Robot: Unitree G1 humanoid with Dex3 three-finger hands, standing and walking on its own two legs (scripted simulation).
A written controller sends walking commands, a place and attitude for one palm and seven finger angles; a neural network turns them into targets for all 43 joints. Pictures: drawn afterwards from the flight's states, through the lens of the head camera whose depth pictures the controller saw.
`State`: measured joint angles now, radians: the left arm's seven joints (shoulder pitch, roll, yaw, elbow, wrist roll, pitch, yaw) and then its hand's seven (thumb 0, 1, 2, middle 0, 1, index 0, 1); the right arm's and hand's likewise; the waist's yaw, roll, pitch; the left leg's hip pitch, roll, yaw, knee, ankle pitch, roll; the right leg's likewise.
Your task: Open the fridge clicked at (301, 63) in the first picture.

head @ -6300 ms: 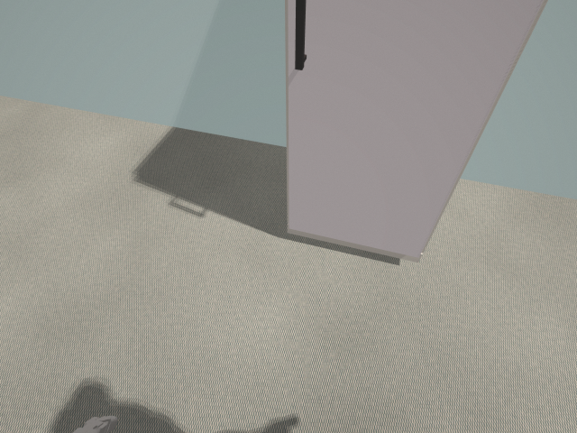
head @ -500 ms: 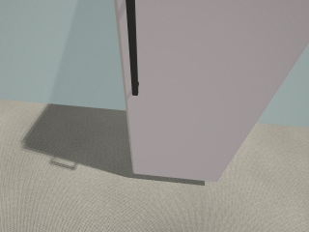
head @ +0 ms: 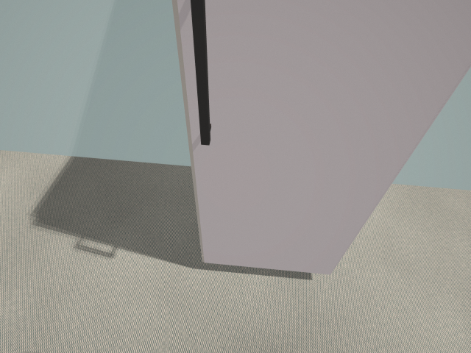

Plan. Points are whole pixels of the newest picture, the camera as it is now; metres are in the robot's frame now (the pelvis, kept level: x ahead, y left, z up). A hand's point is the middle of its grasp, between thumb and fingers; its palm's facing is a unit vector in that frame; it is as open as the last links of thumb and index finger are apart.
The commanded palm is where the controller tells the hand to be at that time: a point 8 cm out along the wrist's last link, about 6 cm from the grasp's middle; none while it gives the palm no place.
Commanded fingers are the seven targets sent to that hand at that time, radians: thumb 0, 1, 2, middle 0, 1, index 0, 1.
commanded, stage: look again from close up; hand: left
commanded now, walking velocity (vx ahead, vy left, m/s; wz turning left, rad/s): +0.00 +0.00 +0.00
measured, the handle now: (203, 71) +0.56 +0.10 +0.21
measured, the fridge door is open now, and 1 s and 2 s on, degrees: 0 0 0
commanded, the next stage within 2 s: shuffle to correct the standing spot in 0.68 s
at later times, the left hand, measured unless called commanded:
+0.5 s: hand out of the picture -0.01 +0.16 -0.18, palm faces +0.02 -0.99 -0.16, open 7.4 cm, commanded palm none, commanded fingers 0.00 0.90 0.90 -0.20 -0.30 -0.20 -0.30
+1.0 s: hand out of the picture -0.02 +0.15 -0.18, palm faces +0.03 -0.99 -0.15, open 7.4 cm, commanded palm none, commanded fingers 0.00 0.90 0.90 -0.20 -0.30 -0.20 -0.30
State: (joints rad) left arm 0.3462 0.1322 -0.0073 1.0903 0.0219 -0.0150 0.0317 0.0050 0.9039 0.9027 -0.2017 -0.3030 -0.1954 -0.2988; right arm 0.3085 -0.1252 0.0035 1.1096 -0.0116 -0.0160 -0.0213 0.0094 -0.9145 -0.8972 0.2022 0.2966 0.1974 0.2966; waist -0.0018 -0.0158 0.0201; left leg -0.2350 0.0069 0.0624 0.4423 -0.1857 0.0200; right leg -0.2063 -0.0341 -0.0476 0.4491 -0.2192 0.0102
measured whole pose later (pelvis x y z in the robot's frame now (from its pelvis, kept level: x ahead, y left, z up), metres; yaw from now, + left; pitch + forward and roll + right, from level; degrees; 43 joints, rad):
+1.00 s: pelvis +0.02 -0.01 +0.00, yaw -1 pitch -1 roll +1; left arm 0.39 0.13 0.01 1.09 0.04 -0.01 0.02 0.00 0.90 0.90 -0.20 -0.30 -0.20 -0.30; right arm 0.35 -0.11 -0.01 1.12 -0.02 -0.01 -0.02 0.01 -0.91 -0.90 0.20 0.30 0.20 0.30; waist 0.00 -0.02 -0.01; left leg -0.23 0.01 0.07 0.48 -0.24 0.02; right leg -0.22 -0.03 -0.04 0.52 -0.30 -0.02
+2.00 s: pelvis +0.01 -0.02 -0.01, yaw -1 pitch -1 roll +1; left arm 0.26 0.18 -0.02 0.95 0.02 0.01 0.02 0.01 0.90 0.90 -0.20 -0.30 -0.20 -0.30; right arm 0.31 -0.19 0.00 0.99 -0.03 0.01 0.00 0.01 -0.92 -0.90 0.20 0.30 0.20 0.30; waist -0.03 0.03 -0.01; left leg -0.29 0.02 0.12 0.51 -0.20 0.03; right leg -0.25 -0.01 -0.04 0.56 -0.30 -0.03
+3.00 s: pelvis +0.05 -0.02 +0.00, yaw -2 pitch -1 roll +1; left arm 0.22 0.25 -0.01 1.08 0.02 -0.02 0.02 0.01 0.90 0.90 -0.20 -0.30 -0.20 -0.30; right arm 0.19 -0.23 0.00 1.11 -0.01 -0.03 -0.01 0.01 -0.91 -0.90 0.20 0.30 0.20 0.30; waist 0.00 -0.01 0.03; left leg -0.20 0.02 0.12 0.41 -0.20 0.02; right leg -0.14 0.00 -0.04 0.43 -0.28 -0.02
